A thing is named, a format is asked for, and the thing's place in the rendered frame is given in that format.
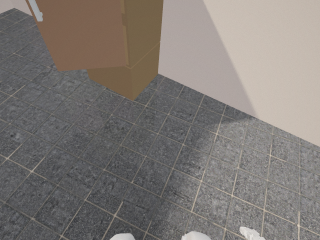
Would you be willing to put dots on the cupboard door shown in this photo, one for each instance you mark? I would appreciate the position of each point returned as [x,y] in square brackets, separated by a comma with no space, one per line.
[82,34]

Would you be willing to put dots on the handle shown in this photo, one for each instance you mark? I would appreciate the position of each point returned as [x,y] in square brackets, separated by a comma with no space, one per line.
[36,10]

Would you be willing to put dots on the robot right hand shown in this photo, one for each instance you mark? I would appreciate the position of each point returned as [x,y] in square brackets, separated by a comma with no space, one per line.
[250,234]

